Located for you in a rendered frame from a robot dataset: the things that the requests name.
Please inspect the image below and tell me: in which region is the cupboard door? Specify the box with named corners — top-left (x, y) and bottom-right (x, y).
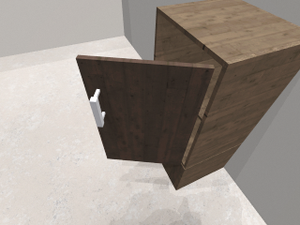
top-left (76, 54), bottom-right (215, 165)

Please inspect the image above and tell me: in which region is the handle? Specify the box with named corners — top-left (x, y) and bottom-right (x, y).
top-left (89, 89), bottom-right (106, 128)

